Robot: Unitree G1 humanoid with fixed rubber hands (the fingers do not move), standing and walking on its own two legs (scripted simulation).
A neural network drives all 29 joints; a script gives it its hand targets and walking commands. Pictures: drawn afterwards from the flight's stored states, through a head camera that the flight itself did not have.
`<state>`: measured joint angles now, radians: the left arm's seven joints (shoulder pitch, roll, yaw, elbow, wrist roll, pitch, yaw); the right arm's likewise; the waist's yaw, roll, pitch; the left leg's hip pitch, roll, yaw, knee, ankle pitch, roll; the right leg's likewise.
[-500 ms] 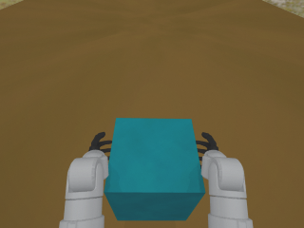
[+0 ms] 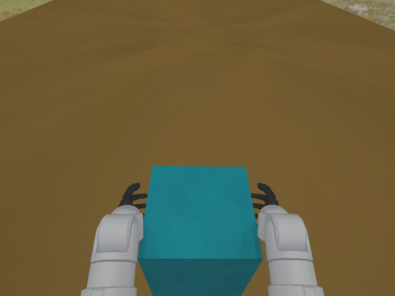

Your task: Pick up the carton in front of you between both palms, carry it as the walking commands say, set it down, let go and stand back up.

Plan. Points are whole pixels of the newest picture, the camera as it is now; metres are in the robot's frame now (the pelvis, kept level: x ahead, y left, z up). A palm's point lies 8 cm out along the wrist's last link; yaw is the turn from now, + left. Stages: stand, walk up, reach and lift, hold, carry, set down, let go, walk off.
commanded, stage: carry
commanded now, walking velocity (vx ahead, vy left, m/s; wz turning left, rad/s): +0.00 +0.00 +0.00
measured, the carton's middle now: (198, 233) +0.30 +0.00 -0.04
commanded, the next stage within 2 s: hold in 0.88 s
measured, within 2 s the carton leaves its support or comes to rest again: neither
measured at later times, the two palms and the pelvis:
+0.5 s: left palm (121, 222) +0.29 +0.16 +0.04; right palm (263, 221) +0.29 -0.14 +0.04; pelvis -0.01 +0.01 +0.00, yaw +0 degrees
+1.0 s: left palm (109, 230) +0.27 +0.18 +0.04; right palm (255, 222) +0.28 -0.12 +0.04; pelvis -0.01 +0.01 +0.01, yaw +7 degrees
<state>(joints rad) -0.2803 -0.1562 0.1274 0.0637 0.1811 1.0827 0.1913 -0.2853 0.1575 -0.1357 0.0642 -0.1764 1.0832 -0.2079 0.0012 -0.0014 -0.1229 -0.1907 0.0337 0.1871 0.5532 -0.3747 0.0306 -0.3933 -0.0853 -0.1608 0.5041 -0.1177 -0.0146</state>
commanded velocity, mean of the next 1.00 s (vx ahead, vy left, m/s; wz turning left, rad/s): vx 0.00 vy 0.00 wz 0.00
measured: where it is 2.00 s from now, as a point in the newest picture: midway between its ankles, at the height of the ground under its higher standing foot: outside the picture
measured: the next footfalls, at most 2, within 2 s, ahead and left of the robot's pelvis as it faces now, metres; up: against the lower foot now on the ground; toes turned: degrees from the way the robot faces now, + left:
none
